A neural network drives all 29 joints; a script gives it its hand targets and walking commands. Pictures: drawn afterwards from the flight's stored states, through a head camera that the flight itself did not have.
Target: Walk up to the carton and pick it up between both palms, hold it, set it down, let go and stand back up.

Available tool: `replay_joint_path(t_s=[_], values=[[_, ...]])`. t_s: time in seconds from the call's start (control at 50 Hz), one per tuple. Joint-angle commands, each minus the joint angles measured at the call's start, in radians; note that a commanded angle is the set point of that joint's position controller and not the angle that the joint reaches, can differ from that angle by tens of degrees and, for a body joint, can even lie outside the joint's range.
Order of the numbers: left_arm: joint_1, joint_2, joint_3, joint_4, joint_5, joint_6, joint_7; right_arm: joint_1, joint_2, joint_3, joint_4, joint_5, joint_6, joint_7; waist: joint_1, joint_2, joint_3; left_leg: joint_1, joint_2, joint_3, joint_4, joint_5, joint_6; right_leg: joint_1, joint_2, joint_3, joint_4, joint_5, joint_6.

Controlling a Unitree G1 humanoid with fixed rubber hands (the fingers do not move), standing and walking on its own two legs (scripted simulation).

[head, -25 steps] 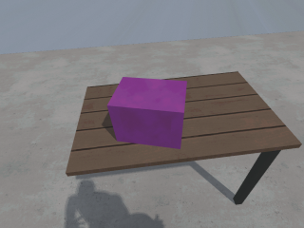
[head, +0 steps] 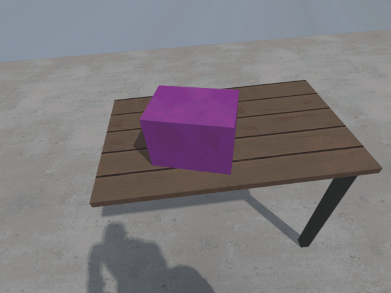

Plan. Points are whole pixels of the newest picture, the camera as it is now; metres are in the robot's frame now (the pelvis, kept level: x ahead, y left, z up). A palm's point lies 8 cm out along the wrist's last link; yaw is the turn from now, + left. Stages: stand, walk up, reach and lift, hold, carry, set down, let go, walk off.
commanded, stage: stand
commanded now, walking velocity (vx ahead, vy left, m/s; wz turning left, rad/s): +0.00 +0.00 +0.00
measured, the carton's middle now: (194, 129) +0.60 +0.03 -0.02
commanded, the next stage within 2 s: none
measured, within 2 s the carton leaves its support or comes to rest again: neither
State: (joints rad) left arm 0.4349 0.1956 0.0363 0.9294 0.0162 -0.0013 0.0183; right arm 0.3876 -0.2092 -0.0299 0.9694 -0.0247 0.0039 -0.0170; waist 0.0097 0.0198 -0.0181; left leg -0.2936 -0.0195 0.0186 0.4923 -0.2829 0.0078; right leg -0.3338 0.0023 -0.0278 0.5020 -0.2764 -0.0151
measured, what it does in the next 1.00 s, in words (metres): steps on the spot: right foot, then left foot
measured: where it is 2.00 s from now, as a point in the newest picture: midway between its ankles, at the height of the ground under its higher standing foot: outside the picture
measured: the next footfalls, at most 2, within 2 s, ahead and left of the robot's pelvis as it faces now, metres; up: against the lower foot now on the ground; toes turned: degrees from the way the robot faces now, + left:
right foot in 0.24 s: +0.01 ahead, -0.10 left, +0.00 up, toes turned +1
left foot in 0.60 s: +0.05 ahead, +0.15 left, +0.00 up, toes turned +7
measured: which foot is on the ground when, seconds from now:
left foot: down 0.00-0.22, up 0.24-0.58, down 0.60-0.96, up 0.98-1.00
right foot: down 0.00-0.10, up 0.12-0.22, down 0.24-0.62, up 0.64-0.92, down 0.94-1.00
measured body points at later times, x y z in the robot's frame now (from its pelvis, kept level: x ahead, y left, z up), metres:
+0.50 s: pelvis -0.02 -0.01 +0.00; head -0.04 -0.03 +0.45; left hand -0.13 +0.21 -0.15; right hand +0.06 -0.25 -0.15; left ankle -0.03 +0.13 -0.69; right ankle -0.03 -0.10 -0.74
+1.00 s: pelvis +0.07 -0.01 -0.02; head +0.06 -0.03 +0.43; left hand +0.12 +0.25 -0.14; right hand +0.07 -0.26 -0.18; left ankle +0.01 +0.14 -0.74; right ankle +0.13 -0.12 -0.74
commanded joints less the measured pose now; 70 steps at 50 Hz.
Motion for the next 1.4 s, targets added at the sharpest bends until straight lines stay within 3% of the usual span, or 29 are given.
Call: replay_joint_path(t_s=[0.0,0.06,0.1,0.16,0.18,0.2,0.22,0.26,0.32,0.38,0.46,0.54,0.58,0.6,0.62,0.64,0.72,0.82,0.88,0.9,0.94,0.98,1.04,1.14,1.22,1.24,1.26,1.28,1.38], values=[[0.081,0.125,0.047,-0.046,0.002,-0.008,0.008,0.060,-0.142,-0.046,-0.055,-0.006,-0.009,-0.010,0.005,-0.007,0.110,-0.095,0.055,-0.112,-0.137,-0.367,-0.002,-0.066,-0.030,0.101,-0.120,-0.337,0.004],[0.196,0.062,0.047,-0.012,0.012,0.002,0.005,-0.017,-0.173,-0.069,-0.061,-0.008,-0.005,-0.018,0.051,0.143,0.060,-0.327,0.136,-0.165,-0.269,-0.455,0.040,0.177,0.090,-0.067,0.275,-0.137,0.024],[0.336,0.027,0.060,0.026,0.038,0.016,-0.005,-0.179,-0.222,-0.088,-0.100,-0.016,0.003,-0.037,0.123,0.186,0.057,-0.653,0.264,-0.242,-0.399,-0.545,0.131,0.391,0.068,-0.027,0.631,-0.132,-0.003],[0.500,0.060,0.083,0.054,0.042,0.011,-0.006,-0.393,-0.167,-0.063,-0.163,-0.008,0.018,-0.034,0.262,-0.019,0.127,-0.720,0.176,-0.130,-0.048,-0.427,-0.028,0.436,-0.105,0.224,0.150,-0.234,-0.061],[0.361,0.123,0.071,0.023,0.041,-0.011,0.009,-0.255,-0.053,-0.032,-0.174,0.022,0.019,-0.020,0.145,-0.341,0.218,-0.460,0.022,-0.015,0.312,-0.254,-0.062,0.083,-0.264,0.571,-0.312,-0.562,-0.062],[0.158,0.092,0.042,-0.029,0.036,-0.029,0.027,-0.065,-0.052,-0.036,-0.124,0.003,0.018,-0.008,-0.006,-0.250,0.319,-0.318,0.007,-0.077,0.419,-0.229,-0.056,-0.130,-0.285,0.639,-0.356,-0.481,-0.027],[0.072,0.085,0.030,-0.046,0.020,-0.036,0.035,0.036,-0.046,-0.039,-0.083,-0.009,0.020,0.003,-0.061,-0.137,0.319,-0.302,0.020,-0.069,0.401,-0.177,-0.054,-0.124,-0.222,0.508,-0.310,-0.346,0.000],[0.046,0.223,0.074,-0.020,0.020,-0.036,0.030,-0.004,-0.066,-0.046,-0.112,-0.026,0.022,0.007,-0.011,-0.281,0.395,-0.175,0.033,-0.095,0.547,-0.118,-0.055,-0.435,-0.333,0.712,-0.554,-0.749,-0.149],[-0.063,0.159,0.085,-0.028,0.027,-0.025,0.019,0.054,-0.139,-0.079,-0.116,-0.028,0.023,0.008,-0.056,-0.227,0.380,-0.168,0.015,-0.079,0.677,-0.111,-0.060,-0.325,-0.252,0.463,-0.474,-0.582,-0.148],[0.130,0.118,0.075,0.024,0.028,-0.033,0.026,-0.061,-0.104,-0.060,-0.177,-0.024,-0.002,0.010,0.037,-0.078,0.343,-0.408,0.047,-0.064,0.530,-0.143,-0.054,0.041,-0.244,0.424,-0.351,-0.401,-0.162],[0.259,0.131,0.079,0.052,0.032,-0.034,0.024,-0.145,-0.060,-0.047,-0.217,-0.004,-0.029,0.004,0.094,-0.096,0.193,-0.378,0.067,-0.021,0.236,-0.163,-0.044,0.305,-0.240,0.351,-0.241,-0.197,-0.179],[0.109,0.141,0.067,-0.016,0.017,-0.026,0.011,0.045,-0.062,-0.059,-0.147,0.006,-0.055,-0.019,-0.017,-0.129,0.006,0.171,0.014,0.047,-0.111,0.124,-0.018,0.099,-0.142,0.128,-0.027,0.142,-0.105],[0.107,0.064,0.037,-0.043,-0.004,-0.040,0.006,0.130,-0.133,-0.065,-0.101,-0.018,-0.062,-0.036,-0.035,-0.025,-0.061,0.417,0.162,-0.106,-0.065,0.237,0.031,-0.104,-0.061,0.031,0.099,0.045,-0.009],[0.122,0.020,0.020,-0.076,-0.007,-0.039,0.004,0.139,-0.220,-0.083,-0.115,-0.029,-0.056,-0.043,-0.041,0.149,-0.067,0.390,0.392,-0.428,-0.151,0.154,0.132,-0.214,0.011,-0.033,0.254,-0.201,0.043],[0.133,0.054,0.048,-0.069,0.022,-0.021,0.001,0.199,-0.226,-0.099,-0.107,-0.034,-0.047,-0.042,-0.077,0.178,-0.046,0.296,0.449,-0.537,-0.216,-0.106,0.273,-0.198,0.004,0.005,0.406,-0.499,0.029],[0.114,0.078,0.058,-0.085,0.037,-0.010,-0.009,0.180,-0.203,-0.092,-0.101,-0.036,-0.045,-0.041,-0.069,0.169,0.036,0.255,0.428,-0.546,-0.231,-0.258,0.289,-0.276,-0.018,0.040,0.511,-0.516,0.031],[0.081,0.062,0.031,-0.105,0.026,-0.016,-0.019,0.075,-0.137,-0.047,-0.104,-0.017,-0.041,-0.047,-0.012,0.101,0.180,0.180,0.350,-0.330,-0.197,0.184,0.210,-0.298,-0.070,0.062,0.465,-0.234,0.051],[0.070,0.084,0.037,-0.127,0.005,-0.015,-0.027,-0.049,-0.169,-0.042,-0.149,-0.012,-0.031,-0.027,0.033,0.192,0.157,-0.041,0.249,-0.115,-0.141,0.239,0.154,0.023,-0.048,0.004,0.238,-0.035,0.050],[0.109,0.112,0.042,-0.124,0.012,-0.021,-0.024,-0.087,-0.189,-0.033,-0.151,-0.006,-0.017,-0.015,0.059,0.138,0.118,-0.176,0.215,-0.078,-0.035,0.071,0.092,0.250,-0.007,-0.029,0.094,0.213,0.043],[0.098,0.135,0.049,-0.130,0.018,-0.024,-0.019,-0.059,-0.171,-0.026,-0.151,-0.005,-0.013,-0.013,0.053,0.068,0.119,-0.207,0.191,-0.064,0.013,-0.012,0.066,0.287,-0.018,0.001,0.059,0.192,0.035],[0.066,0.258,0.064,-0.173,0.010,-0.033,0.003,0.026,-0.087,-0.001,-0.183,0.007,-0.002,-0.009,0.012,-0.215,0.099,-0.200,0.045,0.049,0.288,-0.245,-0.026,0.187,-0.301,0.400,-0.143,0.107,-0.093],[0.011,0.258,0.067,-0.190,0.008,-0.023,0.019,-0.011,-0.115,-0.016,-0.189,-0.009,0.031,-0.018,0.042,-0.226,0.152,-0.186,0.038,-0.012,0.538,-0.351,-0.040,0.059,-0.380,0.521,-0.245,0.028,-0.227],[-0.045,0.222,0.042,-0.200,0.019,-0.020,0.029,0.024,-0.105,-0.021,-0.182,0.001,0.025,-0.010,0.011,-0.200,0.100,-0.197,0.089,-0.056,0.582,-0.322,-0.041,0.094,-0.348,0.369,-0.172,0.266,-0.221],[-0.155,0.204,0.029,-0.235,0.014,-0.012,0.023,0.009,-0.113,-0.039,-0.223,0.009,0.017,-0.004,-0.008,-0.220,0.012,-0.071,0.061,-0.013,0.325,-0.186,-0.033,0.104,-0.267,0.199,-0.081,0.318,-0.182],[-0.216,0.193,0.017,-0.256,-0.010,0.006,0.007,0.049,-0.148,-0.051,-0.253,0.004,-0.003,-0.006,-0.067,-0.101,-0.023,0.191,0.070,-0.040,-0.020,0.191,0.007,-0.061,-0.199,0.107,0.058,0.177,-0.076],[-0.167,0.138,0.002,-0.261,-0.025,0.009,0.000,0.005,-0.210,-0.060,-0.282,-0.008,-0.012,-0.011,-0.042,0.075,-0.041,0.178,0.229,-0.225,-0.067,0.249,0.064,-0.098,-0.119,0.019,0.192,0.023,-0.020],[-0.143,0.114,0.004,-0.265,-0.024,0.021,0.007,-0.054,-0.285,-0.072,-0.293,0.008,-0.009,-0.010,-0.024,0.151,-0.026,0.015,0.355,-0.377,-0.156,0.219,0.162,-0.022,-0.014,0.004,0.275,-0.177,0.003],[-0.136,0.135,0.018,-0.244,-0.010,0.033,0.007,-0.111,-0.292,-0.073,-0.299,0.008,-0.005,-0.011,-0.018,0.174,0.023,-0.088,0.384,-0.406,-0.196,0.140,0.221,0.032,-0.027,0.041,0.339,-0.238,0.004],[-0.077,0.150,0.008,-0.222,-0.009,0.005,-0.007,-0.171,-0.216,-0.030,-0.307,-0.004,-0.001,-0.013,0.023,0.164,0.010,0.039,0.252,-0.179,-0.036,0.406,0.129,0.062,-0.041,0.050,0.108,-0.055,0.001]])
